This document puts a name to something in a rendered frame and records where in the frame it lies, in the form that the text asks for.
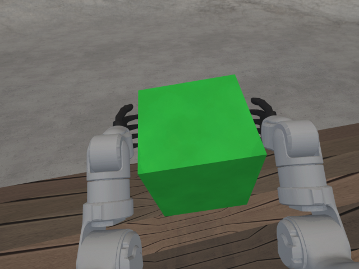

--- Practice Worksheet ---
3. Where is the left robot upper arm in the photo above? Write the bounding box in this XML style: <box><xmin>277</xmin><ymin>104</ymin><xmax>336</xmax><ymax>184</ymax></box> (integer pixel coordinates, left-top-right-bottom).
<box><xmin>77</xmin><ymin>229</ymin><xmax>143</xmax><ymax>269</ymax></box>

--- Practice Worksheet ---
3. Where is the robot left forearm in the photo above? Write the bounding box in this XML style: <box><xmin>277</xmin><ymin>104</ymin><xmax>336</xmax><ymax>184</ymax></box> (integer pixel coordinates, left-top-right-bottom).
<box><xmin>76</xmin><ymin>126</ymin><xmax>134</xmax><ymax>269</ymax></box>

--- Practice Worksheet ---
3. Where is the carton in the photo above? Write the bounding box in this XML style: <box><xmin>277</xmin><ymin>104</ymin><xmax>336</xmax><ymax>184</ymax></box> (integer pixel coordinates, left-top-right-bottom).
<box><xmin>138</xmin><ymin>75</ymin><xmax>267</xmax><ymax>216</ymax></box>

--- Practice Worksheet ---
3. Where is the robot right forearm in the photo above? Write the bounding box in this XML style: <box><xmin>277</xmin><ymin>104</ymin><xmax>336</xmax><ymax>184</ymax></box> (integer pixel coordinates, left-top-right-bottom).
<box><xmin>261</xmin><ymin>115</ymin><xmax>351</xmax><ymax>254</ymax></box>

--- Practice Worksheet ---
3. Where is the robot left hand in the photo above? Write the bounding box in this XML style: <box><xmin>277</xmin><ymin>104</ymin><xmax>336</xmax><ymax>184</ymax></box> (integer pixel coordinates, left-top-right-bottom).
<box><xmin>113</xmin><ymin>104</ymin><xmax>138</xmax><ymax>148</ymax></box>

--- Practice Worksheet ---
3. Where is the robot right hand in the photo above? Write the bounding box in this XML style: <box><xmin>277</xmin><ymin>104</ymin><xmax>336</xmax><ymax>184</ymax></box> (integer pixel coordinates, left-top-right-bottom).
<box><xmin>249</xmin><ymin>98</ymin><xmax>277</xmax><ymax>141</ymax></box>

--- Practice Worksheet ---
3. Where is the right robot upper arm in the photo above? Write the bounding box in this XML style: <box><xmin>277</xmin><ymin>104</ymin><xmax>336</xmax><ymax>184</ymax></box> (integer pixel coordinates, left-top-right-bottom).
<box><xmin>277</xmin><ymin>215</ymin><xmax>359</xmax><ymax>269</ymax></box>

